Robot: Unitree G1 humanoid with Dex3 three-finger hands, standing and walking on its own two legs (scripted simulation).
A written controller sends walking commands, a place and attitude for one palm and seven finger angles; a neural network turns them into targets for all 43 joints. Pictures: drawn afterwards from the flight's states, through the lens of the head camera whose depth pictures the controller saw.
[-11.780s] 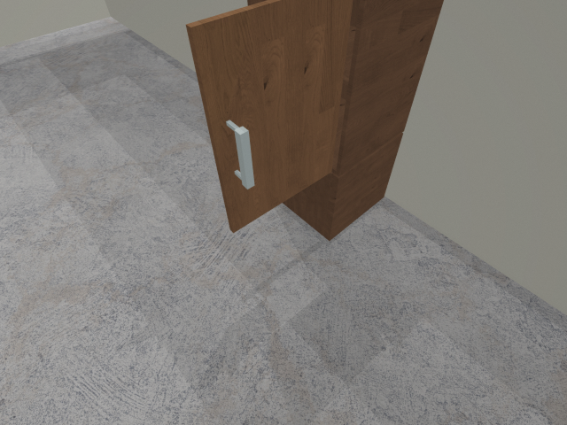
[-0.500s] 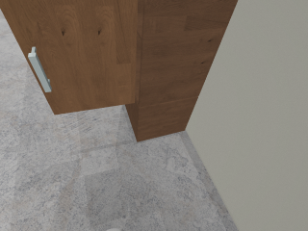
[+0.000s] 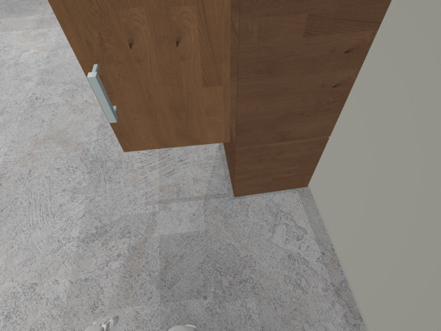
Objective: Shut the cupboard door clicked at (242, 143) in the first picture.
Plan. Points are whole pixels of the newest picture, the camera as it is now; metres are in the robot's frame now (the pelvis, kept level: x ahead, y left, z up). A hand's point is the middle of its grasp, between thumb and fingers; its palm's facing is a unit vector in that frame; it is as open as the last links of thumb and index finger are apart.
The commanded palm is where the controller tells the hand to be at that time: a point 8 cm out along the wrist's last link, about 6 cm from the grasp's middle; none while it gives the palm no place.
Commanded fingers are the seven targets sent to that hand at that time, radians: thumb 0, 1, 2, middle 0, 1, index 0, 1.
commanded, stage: turn to face it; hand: left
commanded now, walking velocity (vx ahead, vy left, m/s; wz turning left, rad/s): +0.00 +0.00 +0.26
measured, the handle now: (104, 94) +0.72 +0.38 -0.04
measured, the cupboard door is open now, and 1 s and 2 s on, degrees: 88 88 88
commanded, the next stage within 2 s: take the last steps up to it in 0.08 s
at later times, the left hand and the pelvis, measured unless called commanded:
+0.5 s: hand out of the picture -0.07 +0.20 -0.17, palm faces +0.27 -0.94 -0.20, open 7.4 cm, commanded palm none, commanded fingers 0.00 0.90 0.90 -0.20 -0.30 -0.20 -0.30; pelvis +0.01 +0.02 +0.00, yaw +10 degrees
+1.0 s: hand (142, 284) +0.22 +0.19 -0.16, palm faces +0.18 -0.96 -0.21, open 7.4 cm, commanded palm none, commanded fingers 0.00 0.90 0.90 -0.20 -0.30 -0.20 -0.30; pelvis +0.16 +0.00 +0.00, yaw +10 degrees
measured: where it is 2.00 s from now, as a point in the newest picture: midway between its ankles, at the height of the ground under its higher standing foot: (228, 308)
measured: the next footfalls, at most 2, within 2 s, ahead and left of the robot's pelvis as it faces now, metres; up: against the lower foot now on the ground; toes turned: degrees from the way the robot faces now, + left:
left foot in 0.46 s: +0.00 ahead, +0.13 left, +0.00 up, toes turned +14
right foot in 0.86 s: +0.25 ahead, -0.06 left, +0.00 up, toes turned +1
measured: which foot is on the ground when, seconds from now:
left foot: down 0.00-0.00, up 0.02-0.44, down 0.46-0.88, up 0.90-1.00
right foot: down 0.00-0.46, up 0.48-0.84, down 0.86-1.00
